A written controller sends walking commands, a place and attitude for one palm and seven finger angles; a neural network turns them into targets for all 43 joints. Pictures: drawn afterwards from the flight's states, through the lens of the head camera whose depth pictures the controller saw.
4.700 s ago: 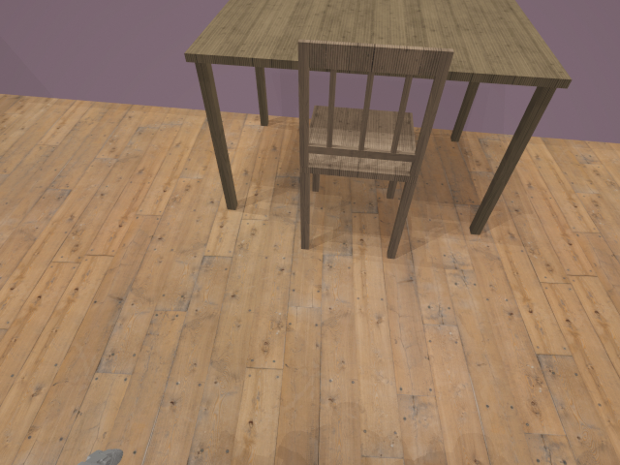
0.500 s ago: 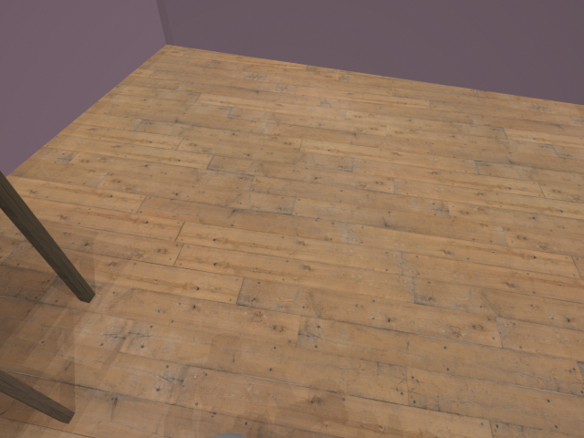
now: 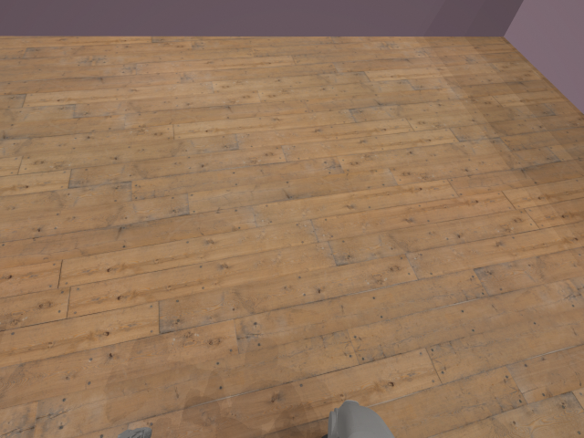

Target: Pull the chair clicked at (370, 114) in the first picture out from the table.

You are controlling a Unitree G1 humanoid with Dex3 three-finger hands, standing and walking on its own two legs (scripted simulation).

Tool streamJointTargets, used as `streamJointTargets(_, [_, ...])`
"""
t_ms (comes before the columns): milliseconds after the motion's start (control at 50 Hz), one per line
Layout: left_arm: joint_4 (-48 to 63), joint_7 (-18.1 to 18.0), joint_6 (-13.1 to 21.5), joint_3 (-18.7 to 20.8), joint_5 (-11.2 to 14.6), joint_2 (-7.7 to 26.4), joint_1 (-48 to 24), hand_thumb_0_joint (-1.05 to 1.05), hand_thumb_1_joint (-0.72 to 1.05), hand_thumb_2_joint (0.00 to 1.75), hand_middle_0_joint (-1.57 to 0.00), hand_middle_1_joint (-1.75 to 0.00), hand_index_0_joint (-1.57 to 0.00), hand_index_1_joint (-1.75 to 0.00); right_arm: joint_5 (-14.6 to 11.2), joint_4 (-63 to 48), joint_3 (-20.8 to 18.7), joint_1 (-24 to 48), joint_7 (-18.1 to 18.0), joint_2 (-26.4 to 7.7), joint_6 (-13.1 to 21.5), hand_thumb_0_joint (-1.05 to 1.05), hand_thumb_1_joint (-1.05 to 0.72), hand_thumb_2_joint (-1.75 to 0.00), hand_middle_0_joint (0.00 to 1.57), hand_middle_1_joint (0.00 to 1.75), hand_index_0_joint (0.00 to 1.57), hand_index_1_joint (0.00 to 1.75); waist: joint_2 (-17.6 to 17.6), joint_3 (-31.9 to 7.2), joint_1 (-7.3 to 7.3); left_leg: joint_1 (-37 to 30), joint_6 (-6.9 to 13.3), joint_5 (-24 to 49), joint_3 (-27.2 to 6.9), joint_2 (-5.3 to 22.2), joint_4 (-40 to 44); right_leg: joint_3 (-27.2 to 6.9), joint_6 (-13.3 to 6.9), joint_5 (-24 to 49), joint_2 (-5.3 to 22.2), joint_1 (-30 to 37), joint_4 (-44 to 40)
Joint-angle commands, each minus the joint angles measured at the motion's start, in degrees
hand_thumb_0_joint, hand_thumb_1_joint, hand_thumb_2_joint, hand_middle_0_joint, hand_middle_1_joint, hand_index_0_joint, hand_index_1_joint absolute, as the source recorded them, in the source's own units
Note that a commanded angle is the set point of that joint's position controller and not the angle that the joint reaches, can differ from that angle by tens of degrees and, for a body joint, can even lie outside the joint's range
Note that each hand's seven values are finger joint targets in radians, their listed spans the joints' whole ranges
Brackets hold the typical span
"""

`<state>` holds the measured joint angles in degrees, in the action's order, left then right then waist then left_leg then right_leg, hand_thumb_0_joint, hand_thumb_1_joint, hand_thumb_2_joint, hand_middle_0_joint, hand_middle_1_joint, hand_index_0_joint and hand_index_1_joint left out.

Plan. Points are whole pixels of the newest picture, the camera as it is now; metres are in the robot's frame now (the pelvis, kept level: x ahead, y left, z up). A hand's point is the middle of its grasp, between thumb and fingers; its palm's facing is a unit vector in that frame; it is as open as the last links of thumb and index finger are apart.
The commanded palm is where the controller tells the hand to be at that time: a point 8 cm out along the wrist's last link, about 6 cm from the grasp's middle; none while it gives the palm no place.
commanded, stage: turn to face it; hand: left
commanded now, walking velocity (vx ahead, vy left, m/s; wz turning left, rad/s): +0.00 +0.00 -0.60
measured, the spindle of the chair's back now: out of the picture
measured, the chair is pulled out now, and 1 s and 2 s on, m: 0.00 0.00 0.00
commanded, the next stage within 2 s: none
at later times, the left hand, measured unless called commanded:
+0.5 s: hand (177, 426) +0.16 +0.18 -0.19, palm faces +0.12 -0.98 -0.13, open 7.4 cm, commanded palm none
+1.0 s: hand out of the picture +0.08 +0.23 -0.16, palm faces +0.39 -0.88 -0.27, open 7.4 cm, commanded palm none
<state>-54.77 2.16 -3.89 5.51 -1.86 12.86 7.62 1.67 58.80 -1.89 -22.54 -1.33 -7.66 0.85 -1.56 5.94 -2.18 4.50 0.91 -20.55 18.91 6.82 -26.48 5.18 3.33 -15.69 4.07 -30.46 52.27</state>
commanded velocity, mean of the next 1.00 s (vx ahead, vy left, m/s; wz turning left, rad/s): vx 0.00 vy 0.00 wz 0.56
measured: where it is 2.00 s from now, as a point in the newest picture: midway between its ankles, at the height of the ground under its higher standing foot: outside the picture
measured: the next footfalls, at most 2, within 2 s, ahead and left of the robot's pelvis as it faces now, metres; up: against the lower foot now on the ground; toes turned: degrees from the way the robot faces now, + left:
right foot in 0.12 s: +0.10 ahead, -0.13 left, +0.00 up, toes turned -11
left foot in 0.50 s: +0.13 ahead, +0.10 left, +0.00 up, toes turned +15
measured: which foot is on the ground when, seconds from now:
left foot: down 0.00-0.12, up 0.14-0.48, down 0.50-1.00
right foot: up 0.00-0.10, down 0.12-0.50, up 0.52-1.00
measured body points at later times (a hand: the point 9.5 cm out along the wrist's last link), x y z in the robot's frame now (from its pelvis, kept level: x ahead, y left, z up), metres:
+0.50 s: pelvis +0.07 +0.00 -0.02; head +0.09 +0.03 +0.43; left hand +0.15 +0.23 -0.18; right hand +0.13 -0.24 -0.16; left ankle +0.09 +0.09 -0.74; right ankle +0.06 -0.12 -0.74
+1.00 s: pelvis +0.07 -0.01 +0.00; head +0.11 +0.01 +0.45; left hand +0.06 +0.27 -0.14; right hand +0.23 -0.23 -0.14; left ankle +0.09 +0.09 -0.74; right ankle +0.10 -0.17 -0.69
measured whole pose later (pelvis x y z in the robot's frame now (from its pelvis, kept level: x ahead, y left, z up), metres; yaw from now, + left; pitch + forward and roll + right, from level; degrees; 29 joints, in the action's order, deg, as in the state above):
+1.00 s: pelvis +0.07 -0.01 +0.00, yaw +22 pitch +2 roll -2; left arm -52.6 -0.9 -3.1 4.8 -1.0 14.3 9.2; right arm 1.5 52.5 -3.9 -11.6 0.8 -12.5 -2.2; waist 1.0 2.7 -1.8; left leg 19.8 2.9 -7.4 -6.0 -4.1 -25.4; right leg -0.9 5.2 -23.3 2.2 -23.3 50.2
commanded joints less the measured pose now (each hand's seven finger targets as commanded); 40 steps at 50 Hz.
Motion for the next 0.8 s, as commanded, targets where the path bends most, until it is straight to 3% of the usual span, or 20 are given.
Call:
streamJointTargets(0, [7.15, -0.28, 2.16, -0.72, 0.24, 0.44, -6.38, 0.0, 0.9, 0.9, -0.2, -0.3, -0.2, -0.3, -0.04, -2.06, -3.19, -3.21, -0.59, -10.7, 0.61, 0.0, -0.9, -0.9, 0.2, 0.3, 0.2, 0.3, 12.27, -2.46, -1.12, -4.34, 4.71, 42.51, -6.26, 15.05, 1.8, 2.03, -2.12, -3.96, -1.6, 0.85, -8.54])
streamJointTargets(20, [7.21, -0.39, 2.52, -0.64, 0.24, 0.72, -5.43, 0.0, 0.9, 0.9, -0.2, -0.3, -0.2, -0.3, -0.12, -2.37, -3.43, -3.0, -0.49, -11.45, 0.53, 0.0, -0.9, -0.9, 0.2, 0.3, 0.2, 0.3, 12.12, -3.91, -0.52, -4.87, 4.21, 46.58, -5.59, 15.17, -0.81, 2.85, -2.87, -4.76, -2.75, 3.72, -11.17])
streamJointTargets(60, [4.6, -1.22, 4.24, -0.33, -0.08, 3.03, 3.71, 0.0, 0.9, 0.9, -0.2, -0.3, -0.2, -0.3, -0.96, -2.52, -3.3, -3.18, 0.0, -11.49, 0.65, 0.0, -0.9, -0.9, 0.2, 0.3, 0.2, 0.3, 8.33, -10.66, 4.1, 0.19, 0.61, 49.43, -3.8, 12.85, -15.82, 2.2, -4.64, 7.49, -3.44, 21.84, -25.52])
streamJointTargets(80, [2.45, -2.38, 5.33, 0.65, -0.45, 8.91, 10.5, 0.0, 0.9, 0.9, -0.2, -0.3, -0.2, -0.3, -1.81, -3.58, -2.43, -4.34, 0.51, -7.94, 0.57, 0.0, -0.9, -0.9, 0.2, 0.3, 0.2, 0.3, -4.47, -17.62, 6.38, 17.96, -2.38, 25.46, -2.84, 7.93, -29.91, -11.61, -8.97, 30.51, 8.96, 41.91, -25.25])
streamJointTargets(100, [0.29, -2.91, 5.63, 0.81, 0.97, 11.83, 14.24, 0.0, 0.9, 0.9, -0.2, -0.3, -0.2, -0.3, -2.0, -4.73, -1.54, -2.29, -0.14, -5.18, 0.12, 0.0, -0.9, -0.9, 0.2, 0.3, 0.2, 0.3, -9.21, -22.39, 6.87, 26.57, -4.79, -16.86, -7.87, 0.69, -43.05, -22.02, -16.69, 58.11, 22.39, 45.57, -22.66])
streamJointTargets(120, [0.68, -3.6, 5.3, 0.37, 1.32, 10.8, 12.79, 0.0, 0.9, 0.9, -0.2, -0.3, -0.2, -0.3, -1.97, -5.13, -1.28, 1.3, -0.77, -5.16, -0.46, 0.0, -0.9, -0.9, 0.2, 0.3, 0.2, 0.3, -4.57, -20.46, 7.13, 25.64, -3.78, -17.02, -15.99, 0.95, -44.73, -18.17, -18.44, 55.66, 21.14, 38.37, -24.41])
streamJointTargets(140, [1.18, -3.89, 5.21, -0.02, 1.09, 9.88, 9.07, 0.0, 0.9, 0.9, -0.2, -0.3, -0.2, -0.3, -1.69, -4.62, -1.06, 1.77, -0.76, -4.32, -0.97, 0.0, -0.9, -0.9, 0.2, 0.3, 0.2, 0.3, -7.43, -16.83, 5.43, 25.79, -3.52, -14.85, -17.52, 1.11, -45.19, -18.07, -17.71, 44.88, 19.77, 32.39, -27.42])
streamJointTargets(180, [2.18, -4.37, 5.07, -1.63, 0.79, 5.36, 0.62, 0.0, 0.9, 0.9, -0.2, -0.3, -0.2, -0.3, -1.03, -1.49, -1.01, -0.64, -0.5, -4.13, -1.84, 0.0, -0.9, -0.9, 0.2, 0.3, 0.2, 0.3, -3.35, -9.35, 1.19, 21.38, -3.52, -8.34, -18.13, 1.83, -39.51, -9.04, -14.25, 32.68, 15.14, 21.11, -30.78])
streamJointTargets(200, [2.62, -4.32, 5.2, -2.07, 0.72, 4.4, -1.4, 0.0, 0.9, 0.9, -0.2, -0.3, -0.2, -0.3, -0.96, -0.49, -0.67, -2.13, -0.39, -3.24, -2.26, 0.0, -0.9, -0.9, 0.2, 0.3, 0.2, 0.3, -3.76, -7.68, -0.13, 19.92, -3.83, -7.09, -17.23, 1.38, -35.88, -5.23, -12.89, 31.88, 13.83, 18.22, -31.32])
streamJointTargets(240, [2.51, -4.07, 5.04, -2.19, 0.77, 4.43, -1.8, 0.0, 0.9, 0.9, -0.2, -0.3, -0.2, -0.3, -1.06, -0.09, -0.66, -1.89, -0.08, -3.37, -2.85, 0.0, -0.9, -0.9, 0.2, 0.3, 0.2, 0.3, -6.16, -6.09, -0.2, 18.38, -4.28, -5.11, -15.43, 0.03, -31.97, -1.8, -11.9, 29.86, 12.97, 16.16, -32.1])
streamJointTargets(360, [2.81, -4.22, 4.18, -0.46, 0.31, 6.2, 0.78, 0.0, 0.9, 0.9, -0.2, -0.3, -0.2, -0.3, -0.94, -4.0, -1.8, 5.89, 1.27, -4.52, -2.62, 0.0, -0.9, -0.9, 0.2, 0.3, 0.2, 0.3, -8.52, -4.1, 2.23, 20.75, -4.24, -4.48, -12.72, -1.26, -24.05, -0.18, -11.76, 24.81, 15.35, 19.0, -30.68])
streamJointTargets(440, [3.83, -4.09, 3.44, 0.43, 0.64, 6.56, 0.47, 0.0, 0.9, 0.9, -0.2, -0.3, -0.2, -0.3, -0.56, -5.28, -2.55, 4.05, 1.78, -6.18, -2.28, 0.0, -0.9, -0.9, 0.2, 0.3, 0.2, 0.3, -5.13, -6.06, 0.13, 11.32, -3.28, 6.54, -10.73, -2.37, -9.84, 3.97, -7.24, 15.02, 14.52, 15.6, -22.42])
streamJointTargets(460, [4.61, -3.93, 2.98, 0.46, 0.94, 5.14, 1.46, 0.0, 0.9, 0.9, -0.2, -0.3, -0.2, -0.3, -0.33, -5.46, -3.29, 1.43, 1.89, -9.08, -1.83, 0.0, -0.9, -0.9, 0.2, 0.3, 0.2, 0.3, 3.84, -7.96, -1.08, 6.28, -1.17, 15.02, -17.33, 1.03, -2.33, 5.46, -4.37, 7.32, 11.5, 11.27, -13.75])
streamJointTargets(480, [6.5, -3.65, 2.56, 0.0, 1.42, 1.64, 2.29, 0.0, 0.9, 0.9, -0.2, -0.3, -0.2, -0.3, 0.1, -6.43, -4.67, -0.88, 1.72, -15.5, -1.41, 0.0, -0.9, -0.9, 0.2, 0.3, 0.2, 0.3, 22.78, -7.92, -1.94, 2.17, 5.84, 29.93, -38.17, 15.11, 5.55, 7.55, 0.57, -16.26, 3.27, -0.48, 0.49])
streamJointTargets(500, [8.04, -3.96, 2.15, -0.47, 0.69, 2.13, -0.94, 0.0, 0.9, 0.9, -0.2, -0.3, -0.2, -0.3, 0.17, -5.83, -5.14, -2.97, 1.01, -17.49, -1.44, 0.0, -0.9, -0.9, 0.2, 0.3, 0.2, 0.3, 20.78, -9.51, -3.95, 3.95, 10.0, 26.31, -46.54, 19.36, 10.23, -0.15, 0.23, -23.59, 0.54, -2.28, 12.63])
streamJointTargets(520, [7.79, -3.92, 2.02, -0.03, 0.56, 2.14, -1.84, 0.0, 0.9, 0.9, -0.2, -0.3, -0.2, -0.3, -0.02, -6.09, -5.12, -0.78, 0.44, -17.29, -1.34, 0.0, -0.9, -0.9, 0.2, 0.3, 0.2, 0.3, 16.42, -9.52, -2.61, 4.61, 9.25, 18.55, -45.49, 17.34, 10.68, -4.65, -0.21, -18.74, 1.13, -5.57, 17.79])
streamJointTargets(540, [7.19, -3.48, 2.3, 0.26, 0.49, 2.58, -1.76, 0.0, 0.9, 0.9, -0.2, -0.3, -0.2, -0.3, -0.11, -7.38, -4.7, 3.19, 0.27, -15.91, -1.2, 0.0, -0.9, -0.9, 0.2, 0.3, 0.2, 0.3, 13.17, -8.33, -1.3, 5.95, 8.37, 13.64, -42.08, 14.57, 10.49, -5.94, -0.1, -13.03, 1.73, -6.73, 19.69])
streamJointTargets(600, [4.37, -2.66, 2.38, 0.73, 0.43, 3.78, 2.94, 0.0, 0.9, 0.9, -0.2, -0.3, -0.2, -0.3, -0.5, -9.42, -3.54, 8.67, 0.06, -13.42, -0.26, 0.0, -0.9, -0.9, 0.2, 0.3, 0.2, 0.3, 8.61, -9.44, 1.43, 5.47, 5.15, 18.0, -31.69, 7.7, 9.98, -5.86, 1.08, -3.23, 2.09, -4.05, 18.16])
streamJointTargets(680, [3.93, -2.93, 2.12, 0.67, 0.63, 4.93, 3.73, 0.0, 0.9, 0.9, -0.2, -0.3, -0.2, -0.3, -0.89, -8.98, -3.88, 6.83, 0.17, -14.47, -0.26, 0.0, -0.9, -0.9, 0.2, 0.3, 0.2, 0.3, 6.34, -11.56, 0.78, 0.3, 6.2, 22.99, -32.33, 6.78, 9.59, -6.19, 2.18, -2.83, 1.41, -3.71, 14.0])
streamJointTargets(780, [4.91, -3.16, 1.97, 0.62, 0.62, 6.24, 3.15, 0.0, 0.9, 0.9, -0.2, -0.3, -0.2, -0.3, -0.87, -9.08, -4.41, 7.11, 0.64, -15.61, -0.95, 0.0, -0.9, -0.9, 0.2, 0.3, 0.2, 0.3, 9.3, -9.94, 0.32, 0.94, 6.99, 17.02, -35.5, 5.62, 10.38, -6.33, 2.9, -3.9, 0.83, -2.89, 8.84])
